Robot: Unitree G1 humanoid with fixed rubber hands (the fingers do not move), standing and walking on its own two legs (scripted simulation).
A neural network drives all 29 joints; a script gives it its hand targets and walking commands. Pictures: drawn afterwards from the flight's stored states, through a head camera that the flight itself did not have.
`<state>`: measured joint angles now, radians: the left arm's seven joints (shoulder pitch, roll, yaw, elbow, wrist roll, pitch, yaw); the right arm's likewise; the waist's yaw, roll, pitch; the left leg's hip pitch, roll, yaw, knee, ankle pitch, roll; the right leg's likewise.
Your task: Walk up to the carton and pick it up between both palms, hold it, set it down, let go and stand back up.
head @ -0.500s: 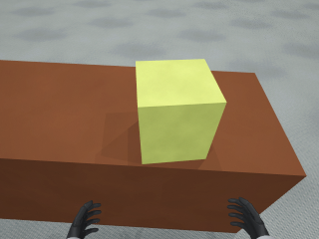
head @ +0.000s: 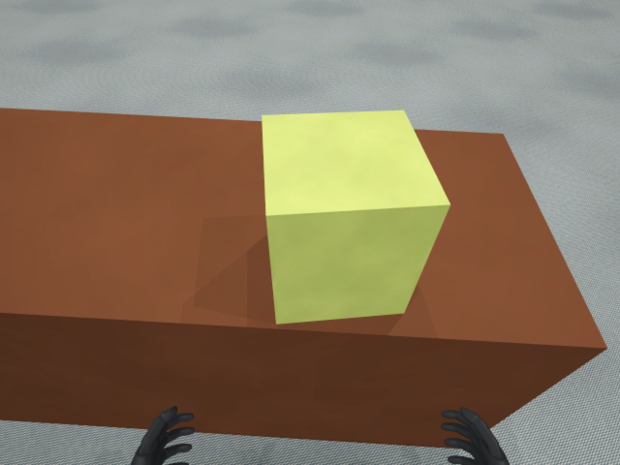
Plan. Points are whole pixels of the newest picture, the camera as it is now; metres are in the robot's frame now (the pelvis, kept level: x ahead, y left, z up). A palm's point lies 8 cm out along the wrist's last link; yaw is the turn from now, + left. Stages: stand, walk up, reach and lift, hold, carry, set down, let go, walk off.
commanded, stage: let go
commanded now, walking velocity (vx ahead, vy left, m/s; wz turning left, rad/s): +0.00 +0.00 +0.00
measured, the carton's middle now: (337, 221) +0.47 +0.01 +0.05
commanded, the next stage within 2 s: stand in 0.36 s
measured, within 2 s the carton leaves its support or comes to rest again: neither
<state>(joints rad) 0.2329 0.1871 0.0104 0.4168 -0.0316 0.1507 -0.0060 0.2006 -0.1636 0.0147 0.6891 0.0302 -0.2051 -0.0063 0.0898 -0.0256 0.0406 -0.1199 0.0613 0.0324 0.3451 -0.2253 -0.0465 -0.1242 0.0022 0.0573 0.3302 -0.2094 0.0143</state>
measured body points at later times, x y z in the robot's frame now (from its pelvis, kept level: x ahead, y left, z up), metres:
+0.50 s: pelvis +0.00 +0.00 +0.00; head +0.02 +0.01 +0.45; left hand +0.13 +0.25 -0.11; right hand +0.17 -0.24 -0.10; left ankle -0.03 +0.14 -0.75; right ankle -0.02 -0.13 -0.75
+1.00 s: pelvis +0.00 -0.01 +0.00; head +0.02 +0.00 +0.45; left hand +0.04 +0.30 -0.13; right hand +0.15 -0.30 -0.10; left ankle -0.03 +0.14 -0.75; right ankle -0.02 -0.14 -0.75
